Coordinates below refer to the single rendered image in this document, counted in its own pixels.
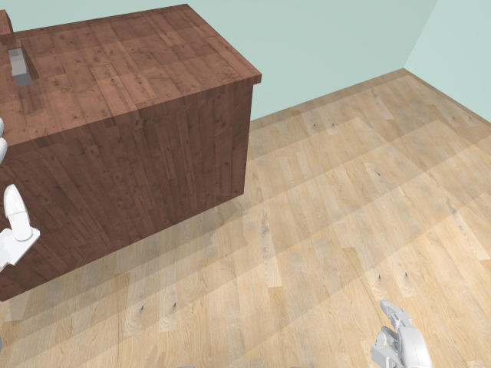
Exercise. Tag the left robot hand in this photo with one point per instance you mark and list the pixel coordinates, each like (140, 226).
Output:
(15, 242)

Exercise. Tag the right robot hand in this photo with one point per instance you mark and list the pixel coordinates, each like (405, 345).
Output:
(408, 345)

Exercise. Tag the counter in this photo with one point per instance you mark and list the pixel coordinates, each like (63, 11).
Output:
(133, 123)

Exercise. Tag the tap lever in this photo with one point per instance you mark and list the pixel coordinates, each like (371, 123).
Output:
(19, 67)

